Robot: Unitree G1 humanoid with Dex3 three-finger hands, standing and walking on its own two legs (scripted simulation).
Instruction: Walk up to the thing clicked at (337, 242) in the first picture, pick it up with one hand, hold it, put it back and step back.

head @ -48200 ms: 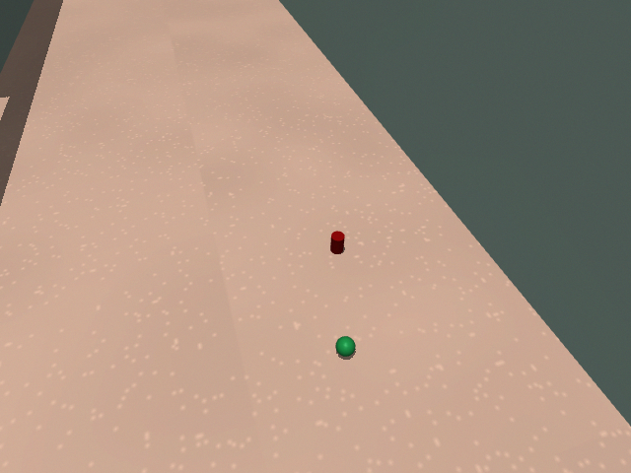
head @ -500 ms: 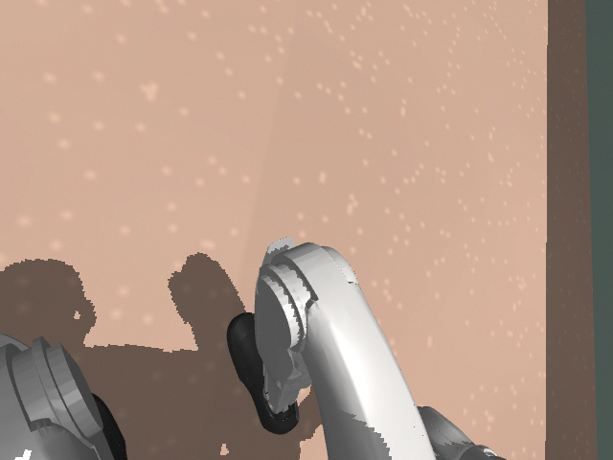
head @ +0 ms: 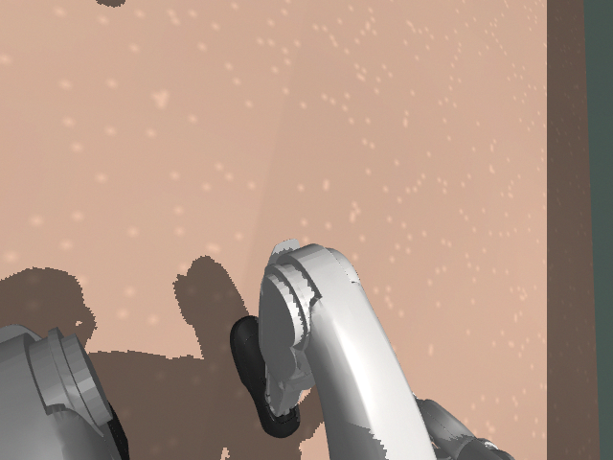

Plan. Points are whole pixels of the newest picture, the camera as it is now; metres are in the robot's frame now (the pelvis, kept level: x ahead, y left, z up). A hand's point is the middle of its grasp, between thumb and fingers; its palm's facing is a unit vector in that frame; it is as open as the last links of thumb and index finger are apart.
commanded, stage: close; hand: left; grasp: from above
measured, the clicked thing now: out of the picture +0.47 +0.36 -0.26
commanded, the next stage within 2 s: settle in 1.24 s
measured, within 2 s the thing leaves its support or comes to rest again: leaves its support in 1.60 s
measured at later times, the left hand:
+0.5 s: hand out of the picture +0.46 +0.34 -0.23, palm faces -0.41 -0.16 -0.90, open 11.4 cm
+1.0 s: hand out of the picture +0.45 +0.34 -0.23, palm faces -0.43 -0.16 -0.89, open 8.4 cm
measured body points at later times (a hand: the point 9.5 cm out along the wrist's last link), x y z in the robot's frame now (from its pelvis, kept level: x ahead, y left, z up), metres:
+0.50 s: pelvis +0.00 +0.00 +0.00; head +0.27 +0.13 +0.33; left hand +0.47 +0.34 -0.18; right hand +0.06 -0.25 -0.06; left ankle +0.06 +0.13 -0.26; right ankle +0.11 -0.12 -0.26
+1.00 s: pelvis +0.00 +0.00 +0.00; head +0.27 +0.14 +0.33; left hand +0.47 +0.35 -0.18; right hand +0.07 -0.25 -0.05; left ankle +0.06 +0.13 -0.26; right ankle +0.11 -0.12 -0.26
